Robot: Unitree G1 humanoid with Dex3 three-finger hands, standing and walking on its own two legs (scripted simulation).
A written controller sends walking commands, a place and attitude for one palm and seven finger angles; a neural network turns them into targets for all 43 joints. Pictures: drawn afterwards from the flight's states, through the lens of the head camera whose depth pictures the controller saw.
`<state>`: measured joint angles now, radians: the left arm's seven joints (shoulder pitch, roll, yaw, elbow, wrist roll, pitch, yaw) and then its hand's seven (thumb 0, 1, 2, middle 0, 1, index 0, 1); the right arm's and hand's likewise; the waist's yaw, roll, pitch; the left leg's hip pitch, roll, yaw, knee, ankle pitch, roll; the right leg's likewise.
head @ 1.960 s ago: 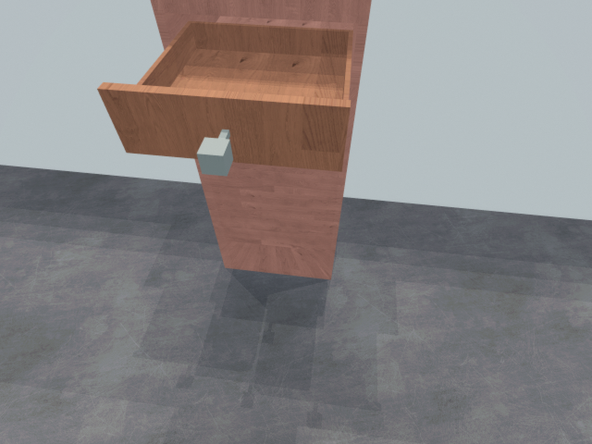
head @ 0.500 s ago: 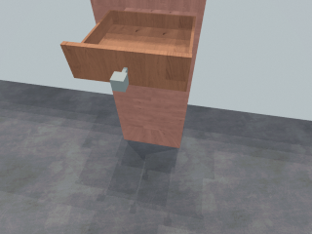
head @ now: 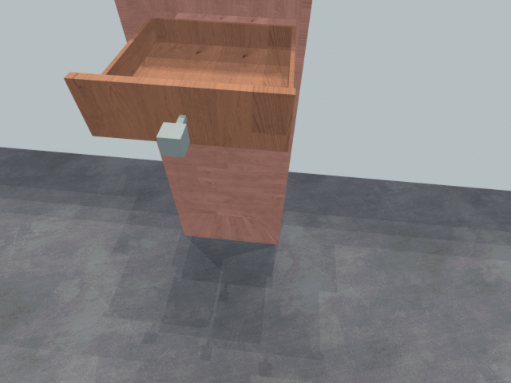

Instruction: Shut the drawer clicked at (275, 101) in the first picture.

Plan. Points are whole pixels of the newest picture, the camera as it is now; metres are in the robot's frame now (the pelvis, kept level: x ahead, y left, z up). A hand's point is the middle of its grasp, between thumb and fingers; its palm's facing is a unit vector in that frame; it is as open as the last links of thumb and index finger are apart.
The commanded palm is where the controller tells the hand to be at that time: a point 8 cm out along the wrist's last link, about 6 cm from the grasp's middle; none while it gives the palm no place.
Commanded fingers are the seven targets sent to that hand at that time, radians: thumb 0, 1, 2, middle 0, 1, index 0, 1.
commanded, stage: take the last steps up to it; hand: left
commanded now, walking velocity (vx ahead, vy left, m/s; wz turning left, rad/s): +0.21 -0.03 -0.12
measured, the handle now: (177, 132) +0.48 +0.16 +0.13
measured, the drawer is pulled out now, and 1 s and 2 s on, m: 0.29 0.29 0.29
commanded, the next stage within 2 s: come to a stop and stand still in 0.26 s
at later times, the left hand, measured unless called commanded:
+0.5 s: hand out of the picture +0.04 +0.14 -0.18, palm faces +0.06 -0.98 -0.17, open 7.3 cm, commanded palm none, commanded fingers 0.00 0.90 0.90 -0.20 -0.30 -0.20 -0.30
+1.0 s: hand (198, 343) +0.22 +0.12 -0.16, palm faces -0.02 -0.97 -0.26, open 7.3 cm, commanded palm none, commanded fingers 0.00 0.90 0.90 -0.20 -0.30 -0.20 -0.30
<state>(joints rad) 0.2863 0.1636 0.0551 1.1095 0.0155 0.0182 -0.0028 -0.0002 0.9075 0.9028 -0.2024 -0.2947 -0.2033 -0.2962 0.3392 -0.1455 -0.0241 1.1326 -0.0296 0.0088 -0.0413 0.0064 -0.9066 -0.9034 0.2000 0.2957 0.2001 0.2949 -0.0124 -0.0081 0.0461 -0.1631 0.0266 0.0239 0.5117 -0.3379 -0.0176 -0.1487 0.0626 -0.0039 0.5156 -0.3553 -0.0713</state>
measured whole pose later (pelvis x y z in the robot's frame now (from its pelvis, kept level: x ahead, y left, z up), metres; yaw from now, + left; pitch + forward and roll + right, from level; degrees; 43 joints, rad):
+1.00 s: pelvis +0.15 -0.07 +0.00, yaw -1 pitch +1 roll +1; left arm 0.18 0.17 0.04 0.97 0.03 0.02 0.03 0.00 0.91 0.90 -0.20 -0.29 -0.20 -0.30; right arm 0.18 -0.23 -0.08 1.00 -0.01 0.06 -0.02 0.01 -0.91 -0.90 0.20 0.30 0.20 0.29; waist -0.01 0.01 0.11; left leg -0.40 -0.02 0.00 0.92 -0.49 -0.03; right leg -0.25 -0.05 0.00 0.55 -0.31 0.01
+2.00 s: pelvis +0.14 -0.04 +0.00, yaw -3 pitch -1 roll +1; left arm 0.28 0.17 -0.02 1.06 0.01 0.00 0.03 0.00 0.91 0.90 -0.20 -0.29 -0.20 -0.30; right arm 0.30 -0.18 0.02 1.08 -0.01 -0.02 -0.02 0.01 -0.91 -0.90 0.20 0.30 0.20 0.29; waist -0.01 0.02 0.02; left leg -0.18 -0.01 0.07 0.46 -0.26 0.02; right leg -0.19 -0.02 0.02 0.50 -0.29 0.01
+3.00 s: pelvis +0.13 -0.05 -0.02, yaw +0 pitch +3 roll -1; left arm 0.58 0.27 0.27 -0.37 -0.34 -0.13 -0.28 0.01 0.90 0.90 -0.95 -1.11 -0.95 -1.11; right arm 0.34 -0.23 0.02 0.59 0.06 -0.31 -0.06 0.02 -0.90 -0.90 0.20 0.30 0.20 0.30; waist 0.02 0.04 -0.09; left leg -0.39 0.02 0.00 0.73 -0.38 0.00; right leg -0.36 0.01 -0.05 0.70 -0.39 -0.01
